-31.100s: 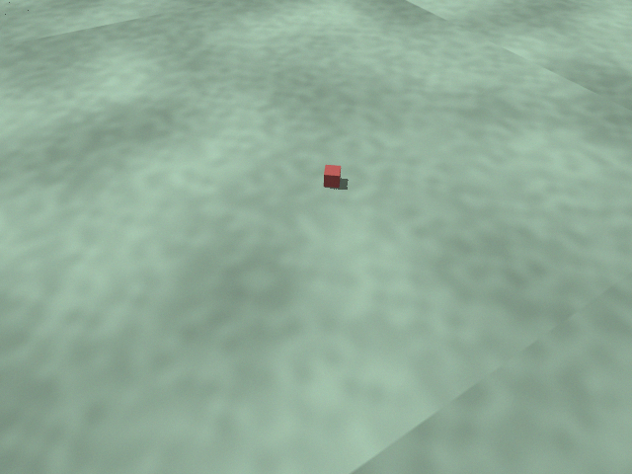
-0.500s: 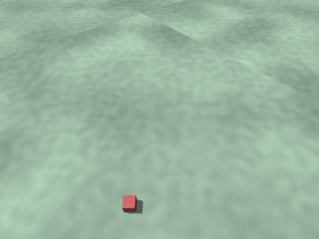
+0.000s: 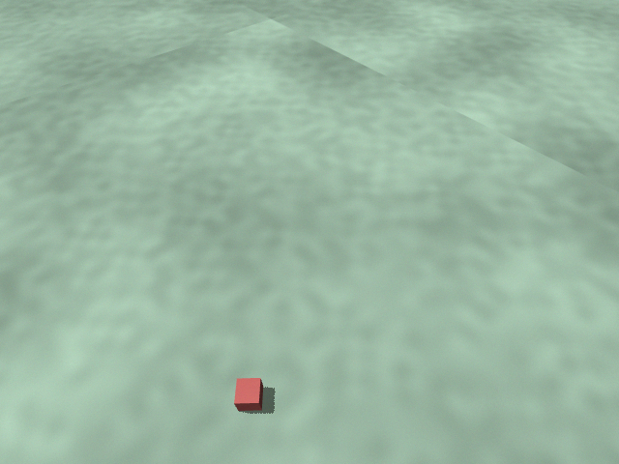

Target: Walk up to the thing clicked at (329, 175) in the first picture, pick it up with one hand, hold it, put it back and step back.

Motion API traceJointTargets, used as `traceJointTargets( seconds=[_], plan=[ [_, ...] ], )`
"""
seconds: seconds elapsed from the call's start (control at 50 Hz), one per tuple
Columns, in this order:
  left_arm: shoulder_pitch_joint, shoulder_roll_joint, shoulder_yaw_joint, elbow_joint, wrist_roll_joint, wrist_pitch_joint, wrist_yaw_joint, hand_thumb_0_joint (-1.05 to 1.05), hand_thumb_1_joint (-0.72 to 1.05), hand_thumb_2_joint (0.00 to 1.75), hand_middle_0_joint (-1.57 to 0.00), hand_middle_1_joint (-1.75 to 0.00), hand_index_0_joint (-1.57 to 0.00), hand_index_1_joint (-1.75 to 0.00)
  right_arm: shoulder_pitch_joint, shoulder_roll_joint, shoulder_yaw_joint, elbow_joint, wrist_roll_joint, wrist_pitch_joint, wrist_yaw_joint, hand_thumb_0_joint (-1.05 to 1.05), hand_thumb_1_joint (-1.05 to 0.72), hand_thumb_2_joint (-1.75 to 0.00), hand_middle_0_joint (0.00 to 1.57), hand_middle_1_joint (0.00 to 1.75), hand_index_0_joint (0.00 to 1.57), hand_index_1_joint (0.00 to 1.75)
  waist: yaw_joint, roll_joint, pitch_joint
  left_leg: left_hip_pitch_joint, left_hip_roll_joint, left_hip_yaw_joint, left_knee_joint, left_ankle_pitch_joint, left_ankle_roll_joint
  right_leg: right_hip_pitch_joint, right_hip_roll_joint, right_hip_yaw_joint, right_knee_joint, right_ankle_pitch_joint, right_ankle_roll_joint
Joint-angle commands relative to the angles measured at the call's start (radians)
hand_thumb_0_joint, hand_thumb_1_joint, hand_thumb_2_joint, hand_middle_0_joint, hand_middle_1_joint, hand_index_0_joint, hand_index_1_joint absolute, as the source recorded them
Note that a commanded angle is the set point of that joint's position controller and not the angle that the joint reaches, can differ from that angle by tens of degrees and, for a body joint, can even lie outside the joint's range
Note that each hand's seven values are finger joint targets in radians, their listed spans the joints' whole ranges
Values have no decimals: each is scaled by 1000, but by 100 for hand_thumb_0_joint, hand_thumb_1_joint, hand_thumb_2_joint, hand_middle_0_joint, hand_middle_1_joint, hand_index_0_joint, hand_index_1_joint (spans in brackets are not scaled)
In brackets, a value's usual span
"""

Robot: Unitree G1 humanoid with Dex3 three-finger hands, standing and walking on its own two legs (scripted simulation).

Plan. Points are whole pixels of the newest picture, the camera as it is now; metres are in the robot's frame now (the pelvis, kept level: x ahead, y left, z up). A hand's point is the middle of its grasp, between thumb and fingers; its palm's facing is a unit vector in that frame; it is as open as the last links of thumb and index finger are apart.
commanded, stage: stand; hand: left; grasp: from above
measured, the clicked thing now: (249, 394) +0.44 +0.23 -0.75
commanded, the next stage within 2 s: step back in 0.82 s
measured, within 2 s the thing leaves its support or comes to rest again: neither
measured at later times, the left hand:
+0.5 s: hand out of the picture +0.07 +0.25 -0.16, palm faces +0.00 -0.94 -0.33, open 7.4 cm
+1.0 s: hand out of the picture +0.08 +0.27 -0.16, palm faces -0.01 -0.93 -0.37, open 7.4 cm
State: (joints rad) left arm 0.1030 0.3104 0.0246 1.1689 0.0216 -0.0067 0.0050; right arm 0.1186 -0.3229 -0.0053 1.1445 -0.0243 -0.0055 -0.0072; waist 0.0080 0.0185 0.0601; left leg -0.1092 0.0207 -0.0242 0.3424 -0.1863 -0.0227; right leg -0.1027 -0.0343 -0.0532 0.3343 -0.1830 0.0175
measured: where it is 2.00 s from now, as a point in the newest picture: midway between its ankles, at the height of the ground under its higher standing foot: outside the picture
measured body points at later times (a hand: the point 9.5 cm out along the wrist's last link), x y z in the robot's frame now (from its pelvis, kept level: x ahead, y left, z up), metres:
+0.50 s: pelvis +0.00 +0.00 +0.00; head +0.01 +0.00 +0.45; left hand +0.07 +0.29 -0.13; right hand +0.07 -0.29 -0.14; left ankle +0.00 +0.13 -0.75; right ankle +0.00 -0.13 -0.75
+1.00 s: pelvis -0.02 +0.01 -0.01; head +0.03 +0.01 +0.43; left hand +0.08 +0.32 -0.14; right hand +0.07 -0.31 -0.14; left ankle +0.00 +0.13 -0.74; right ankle +0.00 -0.13 -0.75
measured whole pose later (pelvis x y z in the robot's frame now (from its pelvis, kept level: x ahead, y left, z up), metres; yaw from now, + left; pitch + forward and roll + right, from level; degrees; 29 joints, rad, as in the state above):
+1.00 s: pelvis -0.02 +0.01 -0.01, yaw +0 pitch -2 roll -1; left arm 0.07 0.36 0.05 1.03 0.01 0.02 0.00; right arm 0.07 -0.38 -0.04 1.04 0.00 0.04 0.02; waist -0.01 0.02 0.14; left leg -0.29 0.02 -0.03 0.60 -0.26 0.02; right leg -0.24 -0.04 -0.05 0.49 -0.22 0.01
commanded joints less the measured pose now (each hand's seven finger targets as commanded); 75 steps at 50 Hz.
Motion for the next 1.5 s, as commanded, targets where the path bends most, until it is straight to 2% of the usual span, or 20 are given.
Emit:
traceJointTargets(
  seconds=[0.0, 0.78, 0.8, 0.84, 0.88, 0.92, 0.98, 1.02, 1.04, 1.06, 1.08, 1.1, 1.14, 1.18, 1.28, 1.32, 1.38, 1.44, 1.46, 1.48],
  plan=[
    [-36, 204, 38, -54, -8, -17, 15, 0, 90, 90, -20, -30, -20, -30, -31, -201, -32, -54, 6, -26, -17, 0, -90, -90, 20, 30, 20, 30, 0, -9, -78, -15, 98, -67, -51, 170, 38, 43, -104, 93, -53, 144, -25],
    [-35, 231, 33, -73, -9, -23, 9, 0, 90, 90, -20, -30, -20, -30, -40, -216, -32, -58, 8, -23, -7, 0, -90, -90, 20, 30, 20, 30, -3, -17, -70, -11, 105, -69, -75, 111, 36, 19, -103, 93, -62, 88, -30],
    [-33, 309, 72, -103, -30, -14, 13, 0, 90, 90, -20, -30, -20, -30, -78, -279, -55, -83, 19, -3, 1, 0, -90, -90, 20, 30, 20, 30, -2, -33, 44, -80, 83, -80, 40, 260, 61, -77, -94, 118, 11, 278, -36],
    [-16, 299, 78, -137, -33, -11, 18, 0, 90, 90, -20, -30, -20, -30, -33, -258, -56, -106, 31, 6, 2, 0, -90, -90, 20, 30, 20, 30, -15, -34, -66, -70, 80, -52, 108, 338, 69, -11, -105, 114, 69, 376, -66],
    [-27, 300, 85, -172, -31, -4, 20, 0, 90, 90, -20, -30, -20, -30, -20, -251, -65, -131, 33, 15, 4, 0, -90, -90, 20, 30, 20, 30, -22, -57, -140, -63, 56, -33, 190, 304, 74, -10, -131, 134, 85, 376, -105],
    [-42, 317, 90, -206, -26, 5, 19, 0, 90, 90, -20, -30, -20, -30, -24, -244, -70, -150, 33, 28, 5, 0, -90, -90, 20, 30, 20, 30, -16, -103, -144, -72, 5, 0, 300, 189, 63, -77, -194, 192, 61, 361, -160],
    [-117, 349, 98, -277, -1, 16, 21, 0, 90, 90, -20, -30, -20, -30, 43, -234, -83, -176, 22, 51, 17, 0, -90, -90, 20, 30, 20, 30, -37, -224, -124, -98, -57, -5, 533, -288, 70, -209, -322, 281, 47, 305, -266],
    [-187, 342, 93, -314, 3, 20, 24, 0, 90, 90, -20, -30, -20, -30, 114, -240, -93, -182, 26, 51, 23, 0, -90, -90, 20, 30, 20, 30, -83, -222, -116, -71, -21, -45, 488, -251, 87, -263, -291, 226, 134, 287, -226],
    [-186, 321, 85, -323, 2, 25, 26, 0, 90, 90, -20, -30, -20, -30, 131, -243, -96, -182, 24, 43, 23, 0, -90, -90, 20, 30, 20, 30, -86, -185, -106, -88, 0, -36, 320, -72, 89, -227, -223, 179, 225, 251, -168],
    [-159, 272, 74, -328, -10, 36, 25, 0, 90, 90, -20, -30, -20, -30, 117, -289, -106, -195, 7, 33, 17, 0, -90, -90, 20, 30, 20, 30, -76, 39, -76, -140, 114, -174, 106, 262, 91, -235, -70, 86, 408, 91, -91],
    [-129, 226, 70, -333, -21, 47, 31, 0, 90, 90, -20, -30, -20, -30, 79, -362, -122, -208, -7, 23, 13, 0, -90, -90, 20, 30, 20, 30, -52, 222, -45, -68, 240, -387, 7, 485, 154, -382, 125, 97, 567, -311, -53],
    [-74, 238, 74, -325, -14, 57, 39, 0, 90, 90, -20, -30, -20, -30, 81, -377, -125, -223, -15, 15, 8, 0, -90, -90, 20, 30, 20, 30, -33, 131, -75, -81, 282, -380, 56, 615, 208, -362, 131, 208, 706, -469, -51],
    [-46, 244, 76, -310, -12, 58, 51, 0, 90, 90, -20, -30, -20, -30, 2, -372, -125, -270, -6, 16, -4, 0, -90, -90, 20, 30, 20, 30, -27, 162, -112, -83, 333, -420, 60, 572, 283, -380, 145, 275, 872, -454, -54],
    [-4, 265, 76, -303, -23, 56, 45, 0, 90, 90, -20, -30, -20, -30, -61, -310, -112, -302, -14, 10, -18, 0, -90, -90, 20, 30, 20, 30, 12, 124, -96, -67, 220, -248, 117, 524, 234, -415, 139, 269, 918, -348, -43],
    [-24, 257, 91, -365, -5, 42, 29, 0, 90, 90, -20, -30, -20, -30, 67, -288, -117, -317, -3, 7, -32, 0, -90, -90, 20, 30, 20, 30, -48, 87, -139, 131, 249, -248, 180, 569, 291, -438, 104, 212, 769, -361, 6],
    [-36, 255, 96, -380, -7, 37, 24, 0, 90, 90, -20, -30, -20, -30, 89, -298, -117, -322, -2, 8, -31, 0, -90, -90, 20, 30, 20, 30, -62, 102, -127, 120, 241, -233, 181, 554, 286, -402, 97, 186, 663, -357, 7],
    [37, 247, 102, -363, -5, 32, 18, 0, 90, 90, -20, -30, -20, -30, 35, -315, -114, -350, -2, 17, -26, 0, -90, -90, 20, 30, 20, 30, -36, 143, -146, 32, 232, -211, 193, 412, 258, -267, 64, 112, 435, -303, -7],
    [152, 233, 106, -317, 4, 23, 11, 0, 90, 90, -20, -30, -20, -30, -1, -323, -110, -359, 11, 29, -18, 0, -90, -90, 20, 30, 20, 30, 16, 129, -172, -104, 191, -166, 248, 269, 186, -55, 73, 58, 131, -63, -46],
    [163, 271, 117, -321, 17, 15, 14, 0, 90, 90, -20, -30, -20, -30, 6, -289, -99, -357, 20, 32, -15, 0, -90, -90, 20, 30, 20, 30, 19, 67, -176, -234, 156, -152, 294, 149, 129, 30, 3, 167, 101, 7, -74],
    [130, 362, 140, -344, 16, 13, 12, 0, 90, 90, -20, -30, -20, -30, -17, -245, -89, -376, 29, 32, -11, 0, -90, -90, 20, 30, 20, 30, 17, -169, -130, -393, -30, -57, 466, -106, 52, 20, -184, 451, 57, 91, -184]
  ],
)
